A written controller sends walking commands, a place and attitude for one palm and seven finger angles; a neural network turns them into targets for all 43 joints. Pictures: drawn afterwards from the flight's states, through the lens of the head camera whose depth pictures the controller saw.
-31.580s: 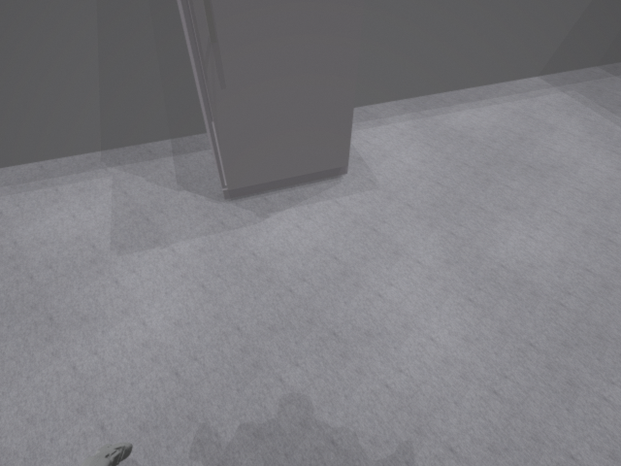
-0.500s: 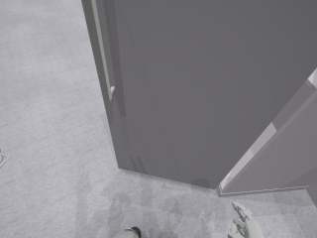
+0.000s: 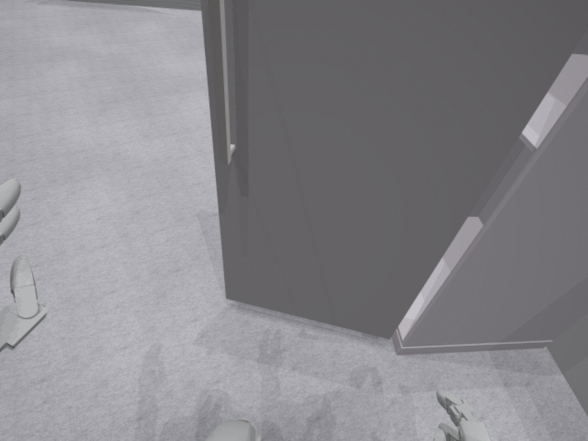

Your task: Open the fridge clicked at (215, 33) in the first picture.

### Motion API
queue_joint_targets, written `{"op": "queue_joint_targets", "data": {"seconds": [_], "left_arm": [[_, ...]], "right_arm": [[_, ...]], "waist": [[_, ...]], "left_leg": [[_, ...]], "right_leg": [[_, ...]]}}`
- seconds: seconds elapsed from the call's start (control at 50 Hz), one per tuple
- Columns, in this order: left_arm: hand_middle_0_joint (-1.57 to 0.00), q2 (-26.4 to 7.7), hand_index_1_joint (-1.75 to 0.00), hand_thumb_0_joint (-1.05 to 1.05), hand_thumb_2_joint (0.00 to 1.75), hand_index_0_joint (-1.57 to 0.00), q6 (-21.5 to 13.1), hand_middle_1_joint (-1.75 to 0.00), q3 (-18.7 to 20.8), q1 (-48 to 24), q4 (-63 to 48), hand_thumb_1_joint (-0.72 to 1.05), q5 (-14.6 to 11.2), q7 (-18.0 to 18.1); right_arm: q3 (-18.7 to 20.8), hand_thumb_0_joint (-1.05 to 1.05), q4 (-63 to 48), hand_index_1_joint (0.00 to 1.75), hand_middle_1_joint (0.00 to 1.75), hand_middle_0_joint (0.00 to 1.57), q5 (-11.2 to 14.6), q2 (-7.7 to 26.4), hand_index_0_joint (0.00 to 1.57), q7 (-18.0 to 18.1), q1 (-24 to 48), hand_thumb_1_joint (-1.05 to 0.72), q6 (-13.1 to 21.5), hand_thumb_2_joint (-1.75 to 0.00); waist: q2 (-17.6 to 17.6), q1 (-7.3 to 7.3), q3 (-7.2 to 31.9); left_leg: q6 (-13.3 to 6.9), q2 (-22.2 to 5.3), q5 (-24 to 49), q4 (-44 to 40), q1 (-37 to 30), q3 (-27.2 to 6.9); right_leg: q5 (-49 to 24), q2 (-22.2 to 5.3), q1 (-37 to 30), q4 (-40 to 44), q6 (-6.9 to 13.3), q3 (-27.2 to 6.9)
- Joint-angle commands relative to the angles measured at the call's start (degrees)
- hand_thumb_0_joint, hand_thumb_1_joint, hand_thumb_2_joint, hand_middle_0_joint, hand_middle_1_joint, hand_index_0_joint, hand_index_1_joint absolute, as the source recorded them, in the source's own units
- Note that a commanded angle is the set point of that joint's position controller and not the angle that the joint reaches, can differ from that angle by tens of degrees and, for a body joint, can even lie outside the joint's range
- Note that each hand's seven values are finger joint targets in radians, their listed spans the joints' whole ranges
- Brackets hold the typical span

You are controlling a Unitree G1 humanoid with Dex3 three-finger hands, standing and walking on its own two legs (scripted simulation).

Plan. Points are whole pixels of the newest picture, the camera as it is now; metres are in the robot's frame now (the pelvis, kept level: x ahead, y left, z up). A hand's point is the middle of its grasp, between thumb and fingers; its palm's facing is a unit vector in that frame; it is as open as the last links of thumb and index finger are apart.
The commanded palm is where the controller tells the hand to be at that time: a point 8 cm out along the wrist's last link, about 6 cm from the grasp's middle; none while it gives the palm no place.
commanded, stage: stop stepping back and stand still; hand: left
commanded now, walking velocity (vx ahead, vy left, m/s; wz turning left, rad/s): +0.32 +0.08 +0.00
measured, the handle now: (223, 56) +0.67 +0.24 +0.21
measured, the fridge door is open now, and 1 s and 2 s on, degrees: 73 73 73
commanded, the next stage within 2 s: let the arm hang, fingers relaxed in 0.58 s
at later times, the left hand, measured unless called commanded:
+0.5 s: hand (35, 325) +0.16 +0.27 +0.16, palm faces +0.46 -0.75 -0.48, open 7.4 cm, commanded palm +0.11 +0.30 +0.18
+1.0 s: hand out of the picture +0.05 +0.19 -0.17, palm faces +0.04 -0.98 -0.17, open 7.3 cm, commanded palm none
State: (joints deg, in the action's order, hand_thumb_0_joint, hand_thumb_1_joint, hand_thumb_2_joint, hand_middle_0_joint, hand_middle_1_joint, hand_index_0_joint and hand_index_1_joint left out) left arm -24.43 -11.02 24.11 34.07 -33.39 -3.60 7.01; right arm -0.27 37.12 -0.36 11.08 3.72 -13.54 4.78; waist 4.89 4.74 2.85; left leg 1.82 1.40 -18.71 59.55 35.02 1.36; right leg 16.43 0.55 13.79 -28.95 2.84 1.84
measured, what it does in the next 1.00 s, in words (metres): steps on the spot: left foot, then left foot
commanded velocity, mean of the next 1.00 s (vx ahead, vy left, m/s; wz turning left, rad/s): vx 0.07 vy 0.00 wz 0.00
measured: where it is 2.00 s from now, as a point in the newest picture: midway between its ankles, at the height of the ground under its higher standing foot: outside the picture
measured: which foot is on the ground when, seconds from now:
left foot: up 0.00-0.10, down 0.12-0.36, up 0.38-0.66, down 0.68-1.00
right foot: down 0.00-1.00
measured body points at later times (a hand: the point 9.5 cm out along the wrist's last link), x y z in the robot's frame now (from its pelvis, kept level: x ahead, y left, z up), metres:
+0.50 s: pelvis -0.03 +0.00 -0.01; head -0.05 +0.00 +0.44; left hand +0.13 +0.31 +0.18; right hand +0.09 -0.24 -0.11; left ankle -0.04 +0.12 -0.68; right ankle +0.01 -0.06 -0.74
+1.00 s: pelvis -0.01 +0.01 -0.01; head +0.02 +0.02 +0.44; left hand +0.05 +0.24 -0.15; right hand +0.11 -0.22 -0.14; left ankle +0.01 +0.14 -0.74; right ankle -0.01 -0.09 -0.74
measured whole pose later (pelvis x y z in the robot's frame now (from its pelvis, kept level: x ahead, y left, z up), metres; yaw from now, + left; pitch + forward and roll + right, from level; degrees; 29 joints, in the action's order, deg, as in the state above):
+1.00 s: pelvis -0.01 +0.01 -0.01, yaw +6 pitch +0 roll +0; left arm -10.1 1.9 -1.7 15.7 44.4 1.0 0.0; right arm -0.4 47.4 -1.5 12.8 0.1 -10.7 -1.2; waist 0.4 -1.9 -3.6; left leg 0.3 -0.1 -14.4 35.5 20.6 -0.6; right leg 20.6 0.6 16.1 -36.7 1.5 1.4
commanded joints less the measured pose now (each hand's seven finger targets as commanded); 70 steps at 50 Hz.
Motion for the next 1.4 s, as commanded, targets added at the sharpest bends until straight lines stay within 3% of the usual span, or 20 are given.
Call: {"op": "queue_joint_targets", "data": {"seconds": [0.0, 0.06, 0.12, 0.16, 0.28, 0.32, 0.34, 0.36, 0.5, 0.58, 0.64, 0.66, 0.7, 0.76, 0.8, 0.84, 0.88, 0.96, 1.04, 1.38], "left_arm": [[-0.2, -7.62, -0.3, 0.0, 0.9, -0.2, -1.18, -0.3, 1.64, -19.82, -0.58, 0.9, 1.53, 3.19], [-0.2, -5.78, -0.3, 0.0, 0.9, -0.2, -2.31, -0.3, -0.65, -22.17, 0.94, 0.9, 3.25, 3.96], [-0.2, -8.76, -0.3, 0.0, 0.9, -0.2, -3.9, -0.3, 1.39, -20.87, -7.49, 0.9, 3.17, 3.97], [-0.2, -10.88, -0.3, 0.0, 0.9, -0.2, -4.58, -0.3, 4.02, -16.63, -8.9, 0.9, 2.23, 2.72], [-0.2, -10.81, -0.3, 0.0, 0.9, -0.2, -4.12, -0.3, 9.08, -0.17, -3.97, 0.9, 2.23, 2.7], [-0.2, -10.52, -0.3, 0.0, 0.9, -0.2, -3.54, -0.3, 9.31, 0.77, 0.46, 0.9, 2.38, 2.55], [-0.2, -12.41, -0.3, 0.0, 0.9, -0.2, -3.33, -0.3, 10.75, -1.12, 1.48, 0.9, 2.41, 2.5], [-0.2, -11.91, -0.3, 0.0, 0.9, -0.2, -3.97, -0.3, 10.2, -5.08, 1.95, 0.9, 1.62, 2.18], [-0.2, -8.2, -0.3, 0.0, 0.9, -0.2, -6.3, -0.3, 3.59, -14.48, -1.37, 0.9, 2.11, 1.62], [-0.2, -9.21, -0.3, 0.0, 0.9, -0.2, -6.34, -0.3, 3.36, -14.75, -5.94, 0.9, 3.21, 3.0], [-0.2, -9.97, -0.3, 0.0, 0.9, -0.2, -7.17, -0.3, 4.96, -13.17, -8.74, 0.9, 2.9, 3.52], [-0.2, 2.41, -0.3, 0.0, 0.9, -0.2, 4.53, -0.3, -17.7, -9.47, 40.01, 0.9, 7.31, -5.02], [-0.2, 5.7, -0.3, 0.0, 0.9, -0.2, 11.42, -0.3, -17.51, -9.04, 38.88, 0.9, 5.92, -6.31], [-0.2, 4.76, -0.3, 0.0, 0.9, -0.2, 11.1, -0.3, -19.1, -15.27, 45.53, 0.9, 5.18, -6.71], [-0.2, 2.67, -0.3, 0.0, 0.9, -0.2, 10.61, -0.3, -19.98, -16.36, 52.04, 0.9, 5.31, -6.78], [-0.2, -2.32, -0.3, 0.0, 0.9, -0.2, 9.93, -0.3, -19.65, -16.5, 58.69, 0.9, 5.29, -6.39], [-0.2, -1.79, -0.3, 0.0, 0.9, -0.2, 10.07, -0.3, -20.86, -18.86, 65.53, 0.9, 5.37, -6.7], [-0.2, 0.74, -0.3, 0.0, 0.9, -0.2, 9.7, -0.3, -21.43, -21.89, 74.56, 0.9, 4.86, -5.85], [-0.2, 3.99, -0.3, 0.0, 0.9, -0.2, 10.34, -0.3, -21.26, -19.29, 81.61, 0.9, 4.64, -5.57], [-0.2, 1.24, -0.3, 0.0, 0.9, -0.2, 10.02, -0.3, -22.0, -21.78, 94.9, 0.9, 4.64, -6.16]], "right_arm": [[2.44, 0.0, -7.83, 0.3, 0.3, 0.2, -0.07, 7.6, 0.2, 2.88, 7.89, -0.9, 5.03, -0.9], [2.44, 0.0, -6.72, 0.3, 0.3, 0.2, -0.35, 8.2, 0.2, 3.46, 3.52, -0.9, 7.29, -0.9], [2.85, 0.0, -9.56, 0.3, 0.3, 0.2, 0.46, 9.43, 0.2, 2.36, 3.36, -0.9, 8.18, -0.9], [2.41, 0.0, -7.39, 0.3, 0.3, 0.2, -0.58, 7.5, 0.2, 1.28, 4.01, -0.9, 8.69, -0.9], [2.72, 0.0, -8.9, 0.3, 0.3, 0.2, -0.16, 8.37, 0.2, -0.27, 5.12, -0.9, 6.88, -0.9], [3.23, 0.0, -9.46, 0.3, 0.3, 0.2, -0.15, 8.06, 0.2, -0.04, 5.37, -0.9, 5.13, -0.9], [3.84, 0.0, -9.97, 0.3, 0.3, 0.2, -0.01, 7.81, 0.2, -0.07, 5.62, -0.9, 4.21, -0.9], [4.32, 0.0, -9.45, 0.3, 0.3, 0.2, -0.1, 8.4, 0.2, -0.02, 5.02, -0.9, 3.9, -0.9], [2.01, 0.0, -7.41, 0.3, 0.3, 0.2, -0.43, 6.99, 0.2, 0.63, 6.36, -0.9, 4.98, -0.9], [2.52, 0.0, -8.05, 0.3, 0.3, 0.2, -1.09, 7.09, 0.2, 1.3, 4.58, -0.9, 6.75, -0.9], [3.03, 0.0, -9.14, 0.3, 0.3, 0.2, -1.02, 8.69, 0.2, 1.26, 4.44, -0.9, 7.13, -0.9], [6.56, 0.0, 3.33, 0.3, 0.3, 0.2, -1.2, 21.71, 0.2, -4.68, 2.24, -0.9, 6.18, -0.9], [5.22, 0.0, -2.13, 0.3, 0.3, 0.2, -0.72, 14.88, 0.2, -3.67, 3.33, -0.9, 0.4, -0.9], [3.6, 0.0, -1.48, 0.3, 0.3, 0.2, -2.29, 14.15, 0.2, -3.01, 3.44, -0.9, -0.5, -0.9], [3.22, 0.0, -1.07, 0.3, 0.3, 0.2, -1.82, 15.57, 0.2, -2.69, 5.35, -0.9, -1.39, -0.9], [3.26, 0.0, -0.61, 0.3, 0.3, 0.2, -0.15, 12.79, 0.2, -2.75, 5.97, -0.9, -2.27, -0.9], [2.48, 0.0, 3.15, 0.3, 0.3, 0.2, -0.5, 9.05, 0.2, -3.51, 2.12, -0.9, -3.73, -0.9], [2.48, 0.0, 7.88, 0.3, 0.3, 0.2, -1.07, 8.61, 0.2, -3.0, 2.42, -0.9, -4.6, -0.9], [2.53, 0.0, 12.46, 0.3, 0.3, 0.2, -1.12, 8.36, 0.2, -2.38, 2.86, -0.9, -4.53, -0.9], [2.99, 0.0, 22.55, 0.3, 0.3, 0.2, -0.78, 12.51, 0.2, -2.06, 2.52, -0.9, -3.77, -0.9]], "waist": [[-2.89, -5.11, -3.87], [-6.46, -4.92, -0.39], [-18.98, -4.51, 1.82], [-19.2, -6.08, 0.06], [-15.68, -4.33, -1.46], [-5.09, -4.1, -1.9], [6.85, -4.26, -1.72], [8.68, -4.62, -2.01], [1.46, -5.55, -2.97], [-2.08, -3.96, -1.65], [-14.3, -3.84, -1.45], [-19.61, -8.34, -6.02], [-17.05, -6.33, -0.81], [-7.19, -5.7, 2.35], [-0.73, -3.3, 5.31], [8.61, -3.55, 6.56], [1.9, -6.5, 2.44], [-1.47, -6.52, 1.65], [-13.98, -5.08, 2.42], [-5.17, -4.76, -4.25]], "left_leg": [[-2.61, -4.43, -3.51, -15.24, -15.2, -1.55], [-4.57, -1.59, -4.51, -37.26, -24.42, 2.41], [-10.84, -18.27, 11.42, -42.18, -34.81, -19.79], [-10.08, -18.39, 12.58, -46.91, -29.45, -23.28], [-7.98, -13.2, -10.49, -39.92, -6.56, -6.32], [-5.48, -6.95, -16.9, -25.07, 2.74, -0.75], [-3.84, -2.03, -15.72, -9.75, 6.06, 2.66], [-3.28, -1.77, -13.36, 2.34, 4.37, 0.34], [-2.98, -4.15, 0.44, -9.9, -11.38, 1.99], [-4.38, -1.81, 0.78, -27.99, -23.39, 4.26], [-6.62, -7.58, -1.6, -38.93, -25.5, -5.84], [-9.22, -14.52, 21.4, -31.33, -18.84, -13.16], [-12.62, -18.49, 31.98, -37.3, -14.2, -16.1], [-13.23, -17.03, 35.46, -35.09, -15.56, -17.32], [-9.13, -12.7, 38.52, -29.21, -21.11, -11.22], [-3.44, -3.75, 17.08, -22.82, -13.02, -3.93], [-1.76, -0.9, -2.54, -22.06, -14.91, -1.67], [-2.23, -2.82, 12.61, -26.65, -19.88, -2.92], [-4.16, -7.55, 17.34, -32.35, -24.01, -6.66], [-4.37, -8.35, 6.48, -42.81, -22.92, -7.99]], "right_leg": [[14.78, -14.02, 11.88, 16.17, 3.81, -12.6], [11.74, -9.63, 5.39, 8.88, 2.4, -10.42], [7.34, -0.35, 17.07, -15.22, -3.32, -0.02], [12.3, -0.18, 17.44, -21.1, -3.52, 0.16], [3.71, 0.73, -9.94, -1.93, -2.73, 3.67], [12.04, -4.14, -15.15, 5.59, 1.08, -6.88], [23.2, -14.85, -11.78, 14.48, 6.05, -26.18], [21.07, -21.31, -6.94, 18.82, 8.83, -33.25], [14.03, -14.93, 7.35, 19.12, 3.56, -13.39], [16.19, -13.59, 7.38, 16.29, 3.1, -12.61], [10.84, -7.64, 6.65, 5.85, -0.83, -9.14], [-7.02, -8.32, 13.93, -10.82, -2.41, 2.18], [13.92, -2.12, 8.74, -22.88, -2.96, -1.59], [15.47, -1.35, 8.23, -22.35, -3.02, -3.98], [0.0, -0.99, 2.2, -5.87, -2.77, -1.84], [-26.72, -10.58, -7.61, 1.71, 0.28, -14.73], [-23.87, -17.51, -1.13, 5.3, 5.19, -16.95], [-28.22, -11.13, -2.51, 3.89, 2.91, -13.44], [-11.11, -5.5, -1.56, 4.72, -0.28, -7.56], [-3.73, -5.42, -2.59, 10.56, -0.34, -6.46]]}}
